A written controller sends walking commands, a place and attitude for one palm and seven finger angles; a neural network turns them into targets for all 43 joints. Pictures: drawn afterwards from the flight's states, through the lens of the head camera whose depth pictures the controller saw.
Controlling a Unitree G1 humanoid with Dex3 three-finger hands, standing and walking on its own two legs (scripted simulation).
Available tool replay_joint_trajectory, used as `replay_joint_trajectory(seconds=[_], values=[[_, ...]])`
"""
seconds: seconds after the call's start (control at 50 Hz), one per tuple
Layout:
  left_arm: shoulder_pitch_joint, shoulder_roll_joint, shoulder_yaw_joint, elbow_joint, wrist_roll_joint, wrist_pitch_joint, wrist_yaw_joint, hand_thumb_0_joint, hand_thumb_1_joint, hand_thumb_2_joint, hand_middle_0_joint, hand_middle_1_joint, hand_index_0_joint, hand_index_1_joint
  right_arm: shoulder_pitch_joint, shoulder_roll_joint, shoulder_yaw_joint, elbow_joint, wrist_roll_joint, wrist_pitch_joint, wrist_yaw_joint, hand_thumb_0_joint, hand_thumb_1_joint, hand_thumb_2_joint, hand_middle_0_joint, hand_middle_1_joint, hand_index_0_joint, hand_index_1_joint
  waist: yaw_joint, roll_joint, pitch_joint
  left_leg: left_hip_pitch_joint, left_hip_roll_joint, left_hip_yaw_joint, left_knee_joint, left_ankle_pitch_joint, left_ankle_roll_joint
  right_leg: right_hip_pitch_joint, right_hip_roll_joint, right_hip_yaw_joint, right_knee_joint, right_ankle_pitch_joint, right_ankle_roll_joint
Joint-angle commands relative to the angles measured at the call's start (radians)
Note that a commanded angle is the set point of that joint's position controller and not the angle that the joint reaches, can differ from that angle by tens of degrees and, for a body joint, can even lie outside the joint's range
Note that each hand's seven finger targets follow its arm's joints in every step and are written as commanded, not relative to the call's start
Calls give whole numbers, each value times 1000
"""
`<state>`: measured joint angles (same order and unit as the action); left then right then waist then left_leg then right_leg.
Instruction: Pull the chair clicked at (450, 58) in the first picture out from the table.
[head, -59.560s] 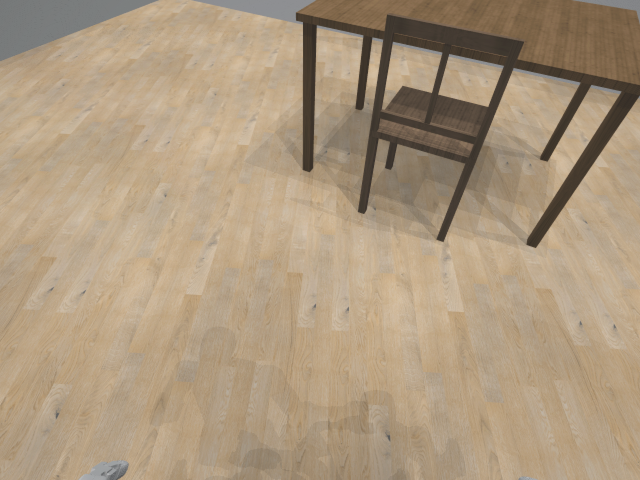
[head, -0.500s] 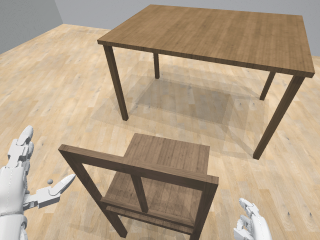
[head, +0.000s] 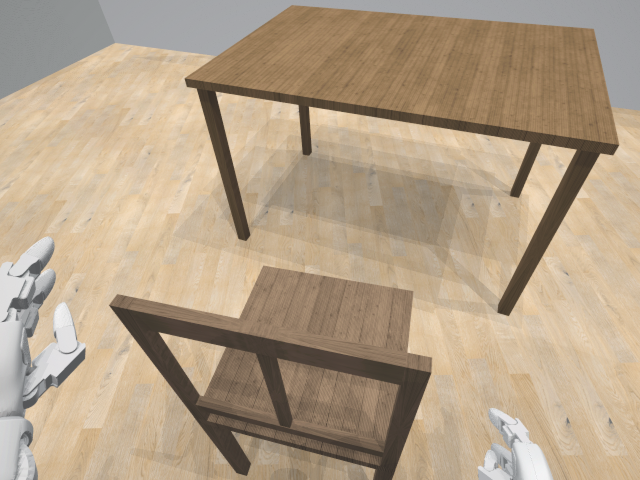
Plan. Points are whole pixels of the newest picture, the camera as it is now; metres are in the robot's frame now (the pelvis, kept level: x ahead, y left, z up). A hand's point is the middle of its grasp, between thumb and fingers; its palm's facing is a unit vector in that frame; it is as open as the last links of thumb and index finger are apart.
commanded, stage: draw the hand back to the body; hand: left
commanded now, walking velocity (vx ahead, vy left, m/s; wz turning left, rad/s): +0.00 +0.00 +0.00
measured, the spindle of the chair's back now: (277, 391) +0.27 +0.12 -0.11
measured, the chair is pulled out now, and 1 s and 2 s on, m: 0.63 0.63 0.63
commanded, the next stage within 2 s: step back with the hand held close in 0.08 s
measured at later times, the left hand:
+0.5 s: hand (75, 359) +0.18 +0.26 +0.14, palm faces +0.34 -0.78 -0.53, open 7.4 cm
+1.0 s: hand out of the picture +0.10 +0.28 +0.16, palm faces +0.45 -0.75 -0.48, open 7.4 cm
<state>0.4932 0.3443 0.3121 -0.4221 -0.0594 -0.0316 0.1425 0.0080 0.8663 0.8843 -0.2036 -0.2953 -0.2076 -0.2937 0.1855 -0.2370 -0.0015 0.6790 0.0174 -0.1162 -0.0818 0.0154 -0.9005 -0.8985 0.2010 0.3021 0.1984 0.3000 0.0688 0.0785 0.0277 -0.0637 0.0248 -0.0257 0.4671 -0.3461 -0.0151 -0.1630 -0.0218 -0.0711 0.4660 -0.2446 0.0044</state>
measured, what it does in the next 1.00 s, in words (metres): shifts its weight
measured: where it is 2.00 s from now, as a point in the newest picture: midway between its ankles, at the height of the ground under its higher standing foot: outside the picture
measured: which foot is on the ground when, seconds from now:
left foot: down 0.00-1.00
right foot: down 0.00-1.00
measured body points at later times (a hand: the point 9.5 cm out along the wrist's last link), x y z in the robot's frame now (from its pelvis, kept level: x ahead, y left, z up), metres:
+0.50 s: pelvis -0.03 +0.01 +0.00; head +0.00 -0.01 +0.45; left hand +0.16 +0.30 +0.17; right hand +0.14 -0.23 -0.09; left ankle -0.06 +0.13 -0.74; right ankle +0.01 -0.12 -0.74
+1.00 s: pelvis -0.10 +0.01 -0.01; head -0.08 +0.02 +0.44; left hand +0.07 +0.32 +0.18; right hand +0.06 -0.23 -0.09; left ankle -0.06 +0.13 -0.74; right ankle +0.01 -0.12 -0.74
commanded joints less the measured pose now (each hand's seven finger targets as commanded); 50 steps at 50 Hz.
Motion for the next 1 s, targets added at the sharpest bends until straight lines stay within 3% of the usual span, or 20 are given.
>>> replay_joint_trajectory(seconds=[0.0,0.1,0.18,0.2,0.22,0.24,0.3,0.32,0.36,0.4,0.46,0.52,0.62,0.66,0.8,0.82,0.84,0.88,0.92,0.98], values=[[-81,224,173,-250,6,-79,37,0,900,900,-200,-300,-200,-300,-123,-91,-32,-162,-1,-63,-8,0,-900,-900,200,300,200,300,4,15,-110,-60,29,-2,-64,369,26,107,-48,26,-50,261,-32],[-94,182,141,-181,4,-70,31,0,900,900,-200,-300,-200,-300,-124,-97,-33,-156,3,-54,-9,0,-900,-900,200,300,200,300,-6,-12,-45,-82,32,-1,-71,318,28,69,-44,24,-60,209,-29],[-98,164,115,-189,1,-74,23,0,900,900,-200,-300,-200,-300,-128,-101,-32,-167,1,-52,-5,0,-900,-900,200,300,200,300,-4,-36,-51,-90,30,-6,-78,279,32,70,-45,23,-64,169,-27],[-254,314,266,-247,-6,-123,29,0,900,900,-200,-300,-200,-300,-110,-117,-46,-193,13,-29,-8,0,-900,-900,200,300,200,300,-37,-39,56,-131,48,-8,-62,188,48,-43,-87,182,-132,215,-39],[-278,322,272,-236,4,-142,26,0,900,900,-200,-300,-200,-300,-96,-109,-44,-178,9,-19,-11,0,-900,-900,200,300,200,300,-45,-34,46,-134,45,-22,-66,129,46,-44,-110,192,-143,186,-50],[-173,250,226,-162,5,-136,25,0,900,900,-200,-300,-200,-300,-119,-99,-45,-178,8,-16,-13,0,-900,-900,200,300,200,300,-48,-61,59,-132,43,-26,-63,135,47,-59,-114,195,-145,180,-50],[-57,179,172,-150,15,-130,19,0,900,900,-200,-300,-200,-300,-127,-108,-46,-205,1,6,-4,0,-900,-900,200,300,200,300,-45,-56,-45,-105,60,-30,-82,242,47,8,-111,162,-85,255,-36],[-35,189,181,-177,17,-134,23,0,900,900,-200,-300,-200,-300,-131,-111,-48,-212,1,10,-3,0,-900,-900,200,300,200,300,-44,-15,-88,-99,68,-33,-93,289,47,36,-110,151,-59,288,-33],[33,197,195,-210,25,-139,34,0,900,900,-200,-300,-200,-300,-137,-101,-50,-229,1,20,-1,0,-900,-900,200,300,200,300,-40,-2,-150,-87,84,-38,-86,381,48,62,-107,135,-24,346,-25],[75,225,225,-252,28,-144,42,0,900,900,-200,-300,-200,-300,-141,-94,-55,-243,1,31,0,0,-900,-900,200,300,200,300,-40,-19,-192,-91,94,-46,-68,467,45,86,-110,125,5,417,-24],[101,259,261,-292,25,-149,53,0,900,900,-200,-300,-200,-300,-134,-83,-62,-250,8,39,-5,0,-900,-900,200,300,200,300,-43,-43,-213,-121,96,-52,-52,482,37,95,-117,125,31,452,-24],[105,288,290,-299,22,-156,62,0,900,900,-200,-300,-200,-300,-129,-80,-69,-242,12,36,-13,0,-900,-900,200,300,200,300,-45,-16,-195,-163,97,-64,-54,422,36,76,-117,134,37,420,-27],[96,252,262,-259,23,-158,68,0,900,900,-200,-300,-200,-300,-109,-88,-69,-231,8,21,-22,0,-900,-900,200,300,200,300,-50,19,-134,-253,104,-72,-82,273,45,47,-99,129,37,314,-17],[72,227,235,-237,26,-154,69,0,900,900,-200,-300,-200,-300,-93,-90,-65,-231,3,19,-21,0,-900,-900,200,300,200,300,-51,-10,-102,-300,94,-71,-81,163,46,30,-97,146,13,245,-16],[-35,238,210,-239,46,-158,77,0,900,900,-200,-300,-200,-300,-67,-101,-53,-236,-8,4,-19,0,-900,-900,200,300,200,300,-53,-109,-20,-359,47,-63,-51,-167,59,-115,-116,219,-145,-207,-26],[-48,265,226,-250,49,-159,82,0,900,900,-200,-300,-200,-300,-68,-106,-56,-231,-6,3,-24,0,-900,-900,200,300,200,300,-55,-85,-18,-362,47,-59,-49,-187,62,-119,-119,229,-158,-240,-28],[-50,248,214,-263,50,-164,81,0,900,900,-200,-300,-200,-300,-64,-101,-49,-238,-6,0,-22,0,-900,-900,200,300,200,300,-54,-77,-27,-365,48,-64,-50,-199,65,-118,-117,219,-153,-259,-26],[-58,261,229,-295,54,-176,83,0,900,900,-200,-300,-200,-300,-64,-106,-47,-245,-10,-9,-19,0,-900,-900,200,300,200,300,-50,-54,-38,-400,57,-83,-71,-207,70,-87,-103,202,-124,-244,-20],[-38,287,256,-325,54,-185,87,0,900,900,-200,-300,-200,-300,-71,-111,-51,-241,-5,-17,-19,0,-900,-900,200,300,200,300,-52,16,-65,-414,76,-106,-103,-159,75,-24,-85,179,-70,-121,-16],[18,272,268,-327,49,-199,83,0,900,900,-200,-300,-200,-300,-68,-105,-55,-246,-6,-31,-11,0,-900,-900,200,300,200,300,-47,40,-110,-468,94,-116,-113,-129,78,61,-69,158,0,-3,-5]])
